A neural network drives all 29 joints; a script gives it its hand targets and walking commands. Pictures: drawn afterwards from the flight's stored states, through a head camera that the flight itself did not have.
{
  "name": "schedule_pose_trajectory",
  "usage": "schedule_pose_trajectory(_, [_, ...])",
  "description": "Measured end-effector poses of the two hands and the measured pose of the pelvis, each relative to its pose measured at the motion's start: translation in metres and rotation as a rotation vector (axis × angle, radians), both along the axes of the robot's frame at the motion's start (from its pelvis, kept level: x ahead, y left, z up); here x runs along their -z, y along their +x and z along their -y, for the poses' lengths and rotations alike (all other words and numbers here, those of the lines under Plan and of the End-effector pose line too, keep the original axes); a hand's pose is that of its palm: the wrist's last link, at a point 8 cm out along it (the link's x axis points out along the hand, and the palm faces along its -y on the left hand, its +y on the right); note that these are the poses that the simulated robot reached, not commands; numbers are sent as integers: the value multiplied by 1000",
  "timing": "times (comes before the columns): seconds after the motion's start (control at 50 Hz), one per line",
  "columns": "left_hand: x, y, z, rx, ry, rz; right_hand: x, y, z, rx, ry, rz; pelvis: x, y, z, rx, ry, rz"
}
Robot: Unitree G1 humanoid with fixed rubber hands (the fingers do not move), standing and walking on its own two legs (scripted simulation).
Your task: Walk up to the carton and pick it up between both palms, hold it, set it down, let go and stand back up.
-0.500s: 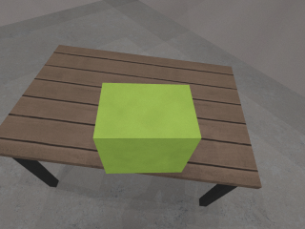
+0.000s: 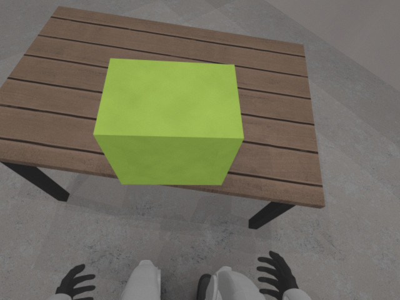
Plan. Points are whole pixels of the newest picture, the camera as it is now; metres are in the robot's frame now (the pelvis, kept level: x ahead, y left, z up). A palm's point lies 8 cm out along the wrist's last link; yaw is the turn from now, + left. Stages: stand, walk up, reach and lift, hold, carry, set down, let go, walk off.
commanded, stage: reach and lift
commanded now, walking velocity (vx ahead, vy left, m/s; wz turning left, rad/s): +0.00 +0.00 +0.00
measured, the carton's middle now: (173, 129) +0.48 +0.09 -0.06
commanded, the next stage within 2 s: none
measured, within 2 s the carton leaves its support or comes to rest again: neither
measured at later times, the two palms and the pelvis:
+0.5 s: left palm out of the picture +0.11 +0.28 -0.08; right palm (292, 293) +0.14 -0.16 -0.06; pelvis -0.01 +0.02 +0.01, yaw +0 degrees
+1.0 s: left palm (61, 252) +0.20 +0.27 -0.06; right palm (290, 254) +0.21 -0.16 -0.04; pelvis +0.03 +0.04 +0.02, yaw +0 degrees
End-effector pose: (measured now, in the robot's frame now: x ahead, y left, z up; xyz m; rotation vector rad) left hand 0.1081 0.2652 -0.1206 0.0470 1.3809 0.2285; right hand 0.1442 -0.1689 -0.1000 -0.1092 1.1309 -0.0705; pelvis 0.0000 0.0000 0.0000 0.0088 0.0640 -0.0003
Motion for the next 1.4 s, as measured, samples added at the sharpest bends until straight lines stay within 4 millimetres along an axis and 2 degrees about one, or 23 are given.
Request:
schedule_pose_trajectory(0.08, [-3,33,-16,21,21,188,-4,27,-6,-7,16,114,10,-8,4,-15,1,-33])
schedule_pose_trajectory(0.14, [-17,58,-15,61,-4,309,-19,45,-15,-2,41,204,9,-11,4,-20,0,-20])
schedule_pose_trajectory(0.18, [-29,65,-9,78,-28,353,-30,47,-20,7,62,241,5,-11,3,-19,0,7])
schedule_pose_trajectory(0.24, [-45,61,2,80,-58,371,-43,38,-22,24,80,252,-5,-9,1,-16,1,57])
schedule_pose_trajectory(0.32, [-51,37,11,48,-66,345,-43,14,-12,38,50,216,-14,-7,-4,-16,3,104])
schedule_pose_trajectory(0.4, [-43,12,5,12,-40,306,-36,-3,-2,49,10,199,-16,-9,-9,-9,8,119])
schedule_pose_trajectory(0.48, [-37,4,-8,1,-7,342,-39,-2,-6,52,13,270,-13,-12,-14,-1,9,103])
schedule_pose_trajectory(0.58, [-38,26,-23,12,18,476,-43,16,-22,21,36,365,-10,-13,-21,-9,2,87])
schedule_pose_trajectory(0.66, [-44,52,-23,34,14,565,-39,31,-33,-11,55,380,-10,-10,-28,-19,-10,95])
schedule_pose_trajectory(0.8, [-60,83,-8,83,-2,667,-49,52,-26,11,52,459,-15,4,-37,-17,-11,106])
schedule_pose_trajectory(0.96, [-60,89,-4,71,1,684,-57,63,-10,1,29,495,-22,22,-39,4,-4,121])
schedule_pose_trajectory(1.1, [-60,89,-13,43,30,742,-61,71,-10,-12,35,541,-23,35,-36,3,-8,103])
schedule_pose_trajectory(1.26, [-73,110,-21,69,52,855,-65,90,-15,-6,53,635,-22,48,-35,-2,-15,97])
schedule_pose_trajectory(1.4, [-85,129,-26,90,57,931,-71,105,-11,-7,48,715,-21,54,-37,-4,-18,107])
